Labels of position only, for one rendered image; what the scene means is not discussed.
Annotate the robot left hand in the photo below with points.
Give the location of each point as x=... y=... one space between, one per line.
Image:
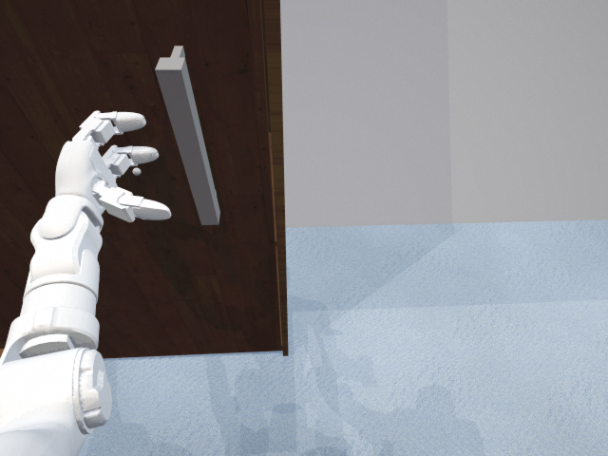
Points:
x=80 y=167

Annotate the robot left forearm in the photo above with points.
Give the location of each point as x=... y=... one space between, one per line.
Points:
x=59 y=303

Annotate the robot left upper arm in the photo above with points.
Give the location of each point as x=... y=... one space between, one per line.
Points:
x=49 y=403

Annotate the handle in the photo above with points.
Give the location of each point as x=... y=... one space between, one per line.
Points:
x=177 y=92

